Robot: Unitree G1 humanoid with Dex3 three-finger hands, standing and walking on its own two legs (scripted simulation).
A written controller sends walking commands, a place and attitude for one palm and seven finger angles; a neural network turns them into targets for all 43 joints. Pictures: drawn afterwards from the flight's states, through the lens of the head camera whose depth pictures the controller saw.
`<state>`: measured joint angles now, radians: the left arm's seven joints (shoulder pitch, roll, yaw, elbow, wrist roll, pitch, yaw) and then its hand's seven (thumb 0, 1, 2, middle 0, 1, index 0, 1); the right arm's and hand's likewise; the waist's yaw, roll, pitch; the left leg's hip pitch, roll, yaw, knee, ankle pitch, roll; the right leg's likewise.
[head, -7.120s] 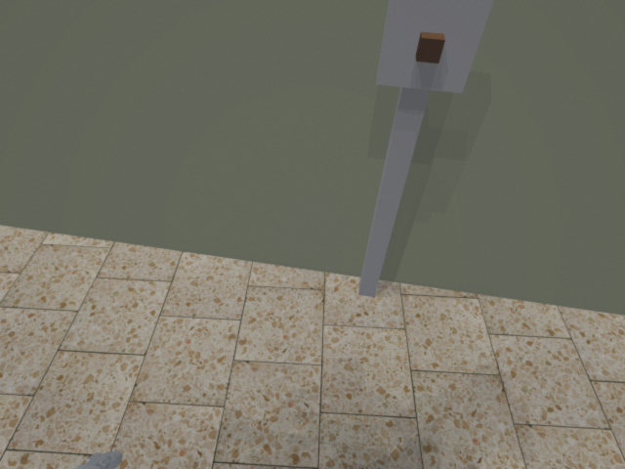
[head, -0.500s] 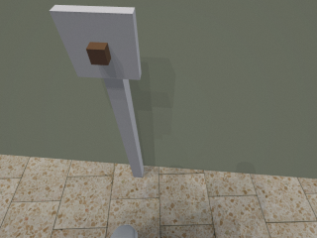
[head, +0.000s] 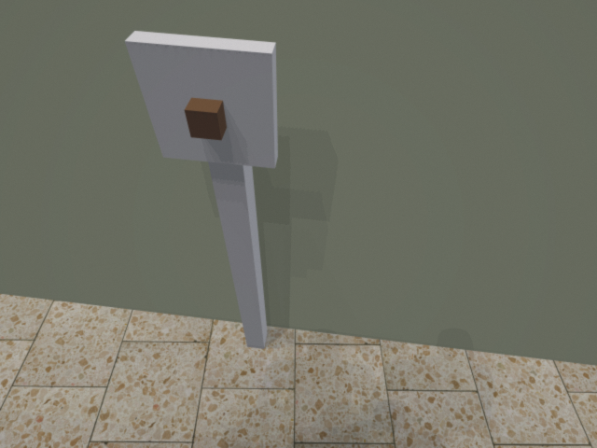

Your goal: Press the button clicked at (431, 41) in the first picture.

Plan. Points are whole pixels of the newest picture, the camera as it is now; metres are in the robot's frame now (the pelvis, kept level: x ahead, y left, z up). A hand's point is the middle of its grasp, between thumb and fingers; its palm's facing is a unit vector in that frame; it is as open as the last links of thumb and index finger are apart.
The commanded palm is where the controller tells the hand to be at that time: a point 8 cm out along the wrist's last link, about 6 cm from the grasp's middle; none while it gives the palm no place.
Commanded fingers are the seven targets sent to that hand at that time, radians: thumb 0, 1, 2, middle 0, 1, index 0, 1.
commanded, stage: come to a stop and stand still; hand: left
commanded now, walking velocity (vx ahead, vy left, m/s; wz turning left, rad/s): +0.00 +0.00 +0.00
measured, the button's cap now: (207, 117) +0.48 +0.18 +0.18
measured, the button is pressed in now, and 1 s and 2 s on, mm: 0 0 0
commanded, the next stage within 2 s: look again from close up in 0.56 s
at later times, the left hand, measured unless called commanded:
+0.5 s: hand out of the picture +0.10 +0.30 -0.14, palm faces -0.05 -0.93 -0.36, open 7.4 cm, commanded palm none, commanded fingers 0.00 0.90 0.90 -0.20 -0.30 -0.20 -0.30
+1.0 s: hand out of the picture +0.02 +0.25 -0.16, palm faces -0.05 -0.96 -0.28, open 7.4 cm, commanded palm none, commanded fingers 0.00 0.90 0.90 -0.20 -0.30 -0.20 -0.30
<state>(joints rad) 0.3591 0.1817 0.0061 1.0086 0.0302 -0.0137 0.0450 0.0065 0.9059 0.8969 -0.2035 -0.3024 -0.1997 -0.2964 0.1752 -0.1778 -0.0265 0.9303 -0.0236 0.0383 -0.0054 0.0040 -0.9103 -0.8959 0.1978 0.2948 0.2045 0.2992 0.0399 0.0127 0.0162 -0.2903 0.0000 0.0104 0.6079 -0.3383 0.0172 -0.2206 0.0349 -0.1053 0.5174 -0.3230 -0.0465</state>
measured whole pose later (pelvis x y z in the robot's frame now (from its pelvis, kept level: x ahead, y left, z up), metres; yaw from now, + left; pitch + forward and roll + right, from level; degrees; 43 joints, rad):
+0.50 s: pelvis -0.02 +0.06 +0.01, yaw -2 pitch -1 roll +0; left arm 0.12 0.34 0.02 0.98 0.02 0.02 0.02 0.01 0.91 0.90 -0.20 -0.30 -0.20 -0.30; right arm 0.19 -0.31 -0.02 1.02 -0.02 0.00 -0.01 0.01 -0.91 -0.90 0.20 0.30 0.21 0.30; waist -0.01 0.00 0.02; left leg -0.16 -0.10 0.09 0.39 -0.22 0.12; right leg -0.18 -0.06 -0.02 0.46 -0.26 -0.01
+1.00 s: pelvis -0.02 +0.03 +0.01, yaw -2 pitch -2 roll +0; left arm 0.21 0.28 -0.02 1.10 0.02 0.00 0.01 0.01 0.91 0.90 -0.20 -0.30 -0.20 -0.30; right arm 0.12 -0.30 0.00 1.11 -0.01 0.00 0.00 0.01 -0.91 -0.90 0.20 0.30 0.21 0.30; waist 0.01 -0.01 0.03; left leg -0.14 -0.06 0.06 0.35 -0.19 0.07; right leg -0.12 -0.02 -0.05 0.37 -0.21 0.00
